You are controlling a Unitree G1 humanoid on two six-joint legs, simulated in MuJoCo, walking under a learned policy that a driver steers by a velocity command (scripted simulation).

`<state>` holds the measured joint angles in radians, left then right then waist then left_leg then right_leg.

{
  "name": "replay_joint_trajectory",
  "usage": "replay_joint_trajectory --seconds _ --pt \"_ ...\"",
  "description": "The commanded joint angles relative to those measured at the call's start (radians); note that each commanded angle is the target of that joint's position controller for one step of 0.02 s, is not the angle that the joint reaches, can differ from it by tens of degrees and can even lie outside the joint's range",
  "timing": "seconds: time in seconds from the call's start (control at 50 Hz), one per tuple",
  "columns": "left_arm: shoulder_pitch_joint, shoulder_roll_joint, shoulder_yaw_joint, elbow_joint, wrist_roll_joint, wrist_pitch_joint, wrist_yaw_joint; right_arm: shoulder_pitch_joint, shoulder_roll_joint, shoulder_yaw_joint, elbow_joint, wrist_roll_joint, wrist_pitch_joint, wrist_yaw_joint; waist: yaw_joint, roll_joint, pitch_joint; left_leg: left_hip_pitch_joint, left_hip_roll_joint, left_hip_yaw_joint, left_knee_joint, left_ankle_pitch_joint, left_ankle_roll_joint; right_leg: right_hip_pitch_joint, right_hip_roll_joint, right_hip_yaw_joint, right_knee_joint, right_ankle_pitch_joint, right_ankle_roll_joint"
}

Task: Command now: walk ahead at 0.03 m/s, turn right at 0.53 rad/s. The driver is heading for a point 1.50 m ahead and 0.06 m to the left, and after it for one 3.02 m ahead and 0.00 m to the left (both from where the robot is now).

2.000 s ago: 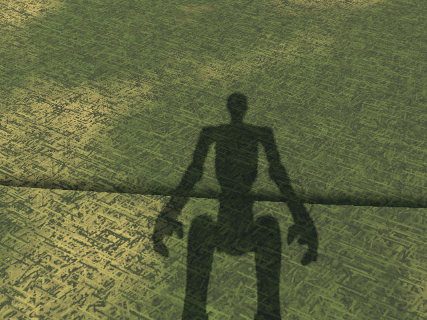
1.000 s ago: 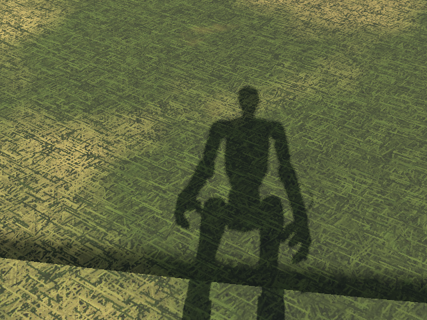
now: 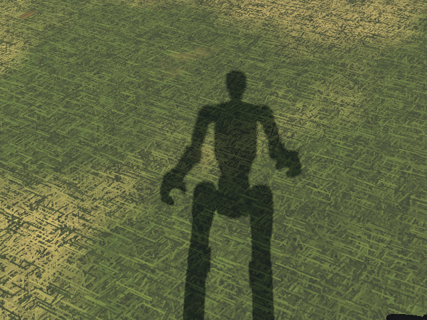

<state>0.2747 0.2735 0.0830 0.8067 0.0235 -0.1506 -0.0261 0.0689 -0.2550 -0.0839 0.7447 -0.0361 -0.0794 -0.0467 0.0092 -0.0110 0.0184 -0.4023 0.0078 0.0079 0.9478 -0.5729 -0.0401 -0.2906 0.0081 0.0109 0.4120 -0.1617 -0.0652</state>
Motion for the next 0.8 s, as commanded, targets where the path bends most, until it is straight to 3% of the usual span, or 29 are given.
replay_joint_trajectory --seconds 0.02,0.08,0.18,0.26,0.3,0.34,0.36,0.38,0.4,0.42,0.44,0.48,0.54,0.6,0.8 --pt "0.02 0.135 0.037 -0.071 -0.001 0.019 0.005 0.051 -0.098 -0.023 -0.058 -0.007 -0.007 -0.01 -0.05 -0.059 -0.11 -0.088 0.036 -0.076 0.141 0.087 -0.016 0.162 -0.263 0.269 -0.146 0.606 -0.239" --pt "0.006 0.142 0.035 -0.114 0.007 0.02 0.0 0.096 -0.103 -0.018 -0.03 -0.001 0.011 0.013 -0.046 -0.074 -0.122 -0.078 0.021 -0.057 0.141 0.215 -0.047 0.16 -0.232 0.233 -0.155 0.535 -0.243" --pt "-0.005 0.159 0.031 -0.172 -0.018 0.008 -0.015 0.113 -0.107 0.001 0.002 -0.008 0.043 0.028 -0.005 -0.073 -0.111 -0.068 0.073 -0.053 -0.035 0.215 -0.093 0.183 -0.248 0.281 -0.134 0.358 -0.233" --pt "-0.008 0.166 0.021 -0.198 -0.023 0.015 -0.023 0.113 -0.096 0.027 0.005 -0.014 0.036 0.039 0.036 -0.067 -0.122 -0.033 0.077 -0.019 -0.182 0.156 -0.085 0.171 -0.241 0.32 -0.076 0.28 -0.225" --pt "-0.046 0.166 0.012 -0.211 -0.026 0.024 -0.03 0.144 -0.103 0.034 0.012 -0.002 0.025 0.049 0.027 -0.068 -0.134 0.016 0.067 0.003 -0.274 0.194 -0.077 0.139 -0.223 0.325 -0.042 0.241 -0.209" --pt "-0.112 0.155 -0.005 -0.213 -0.034 0.043 -0.055 0.192 -0.095 0.044 0.024 0.025 0.015 0.069 -0.026 -0.036 -0.125 0.138 0.046 0.04 -0.477 0.403 -0.052 0.055 -0.183 0.314 0.003 0.182 -0.177" --pt "-0.116 0.141 -0.015 -0.204 -0.03 0.053 -0.069 0.194 -0.097 0.046 0.017 0.034 0.011 0.077 -0.036 -0.037 -0.126 0.204 0.047 0.037 -0.521 0.464 -0.029 0.009 -0.165 0.323 0.015 0.159 -0.156" --pt "-0.103 0.1 -0.032 -0.194 -0.03 0.06 -0.076 0.206 -0.102 0.052 -0.007 0.041 0.001 0.082 -0.05 -0.034 -0.153 0.273 0.092 0.001 -0.536 0.553 0.02 -0.028 -0.134 0.319 0.041 0.106 -0.104" --pt "-0.013 0.054 -0.044 -0.195 -0.035 0.066 -0.075 0.172 -0.157 0.056 -0.037 0.053 -0.019 0.093 0.019 0.08 -0.181 0.309 0.218 -0.125 -0.561 0.75 0.17 -0.05 -0.034 0.204 0.09 -0.074 0.008" --pt "0.03 0.067 -0.039 -0.179 -0.018 0.071 -0.066 0.059 -0.161 0.061 -0.046 0.044 -0.027 0.12 0.086 0.092 -0.107 0.165 0.225 -0.158 -0.579 0.598 0.216 -0.004 0.011 0.102 0.074 -0.11 0.074" --pt "-0.008 0.103 -0.032 -0.174 -0.012 0.082 -0.051 0.029 -0.152 0.059 -0.049 0.047 -0.021 0.144 0.074 0.04 -0.082 0.063 0.161 -0.105 -0.58 0.391 0.155 0.082 0.004 0.086 0.056 -0.054 0.09" --pt "-0.036 0.141 -0.022 -0.169 -0.022 0.093 -0.04 0.055 -0.145 0.058 -0.051 0.049 -0.019 0.162 0.048 0.047 -0.068 0.071 0.108 -0.064 -0.571 0.349 0.087 0.072 0.009 0.098 0.066 -0.016 0.077" --pt "-0.055 0.12 -0.032 -0.169 -0.025 0.09 -0.034 0.083 -0.142 0.056 -0.057 0.037 -0.023 0.159 0.013 0.044 -0.054 0.154 0.116 -0.062 -0.548 0.366 0.096 -0.006 0.011 0.102 0.049 0.015 0.065" --pt "-0.057 0.111 -0.034 -0.165 -0.028 0.09 -0.027 0.081 -0.125 0.059 -0.065 0.04 -0.022 0.157 0.006 0.049 -0.048 0.203 0.119 -0.064 -0.539 0.396 0.11 -0.037 0.006 0.105 0.036 0.034 0.072" --pt "-0.026 0.128 -0.037 -0.135 -0.027 0.095 -0.023 0.044 -0.133 0.043 -0.097 0.032 -0.015 0.15 -0.002 0.039 -0.069 0.302 0.081 -0.026 -0.489 0.524 0.085 -0.054 -0.005 0.098 0.013 0.102 0.076"
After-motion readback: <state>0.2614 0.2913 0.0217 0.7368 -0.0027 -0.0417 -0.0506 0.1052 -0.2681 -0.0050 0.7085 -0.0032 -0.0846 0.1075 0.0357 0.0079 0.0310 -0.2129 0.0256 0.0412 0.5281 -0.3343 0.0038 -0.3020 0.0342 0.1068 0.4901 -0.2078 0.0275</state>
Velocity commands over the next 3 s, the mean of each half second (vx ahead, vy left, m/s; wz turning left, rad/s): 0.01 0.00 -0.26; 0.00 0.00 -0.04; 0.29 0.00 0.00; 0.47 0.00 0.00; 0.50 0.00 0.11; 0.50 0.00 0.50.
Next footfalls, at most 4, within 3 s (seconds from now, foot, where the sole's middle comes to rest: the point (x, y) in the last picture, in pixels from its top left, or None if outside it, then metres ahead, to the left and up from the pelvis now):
0.36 left None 0.03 0.17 -0.78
1.82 left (195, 314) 0.54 0.13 -0.92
2.26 right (274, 254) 0.75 -0.16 -0.92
2.84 left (214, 188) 1.06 0.07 -0.92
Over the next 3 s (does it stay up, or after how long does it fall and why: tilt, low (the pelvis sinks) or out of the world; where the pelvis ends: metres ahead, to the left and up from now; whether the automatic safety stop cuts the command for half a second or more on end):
stays up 1.00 0.00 -0.15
